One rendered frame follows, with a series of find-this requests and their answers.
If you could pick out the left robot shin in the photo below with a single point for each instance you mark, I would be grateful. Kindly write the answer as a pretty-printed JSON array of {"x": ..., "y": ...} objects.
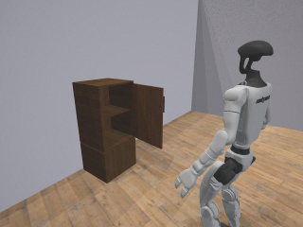
[{"x": 207, "y": 217}]

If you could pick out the left robot forearm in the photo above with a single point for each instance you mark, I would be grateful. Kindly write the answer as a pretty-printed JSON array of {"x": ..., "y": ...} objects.
[{"x": 215, "y": 149}]

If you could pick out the left robot upper arm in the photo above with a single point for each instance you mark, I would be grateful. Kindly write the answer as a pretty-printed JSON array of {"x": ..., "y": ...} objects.
[{"x": 233, "y": 100}]

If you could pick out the left robot hand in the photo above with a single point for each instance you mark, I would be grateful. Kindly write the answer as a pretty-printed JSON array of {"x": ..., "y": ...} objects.
[{"x": 188, "y": 179}]

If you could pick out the robot right thigh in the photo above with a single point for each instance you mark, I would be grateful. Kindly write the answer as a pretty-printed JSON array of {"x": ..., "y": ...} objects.
[{"x": 229, "y": 193}]

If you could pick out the cupboard door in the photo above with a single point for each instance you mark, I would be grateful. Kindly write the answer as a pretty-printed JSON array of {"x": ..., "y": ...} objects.
[{"x": 148, "y": 104}]

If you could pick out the right robot upper arm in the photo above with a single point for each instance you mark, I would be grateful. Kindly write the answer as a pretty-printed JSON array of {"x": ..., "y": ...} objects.
[{"x": 268, "y": 115}]

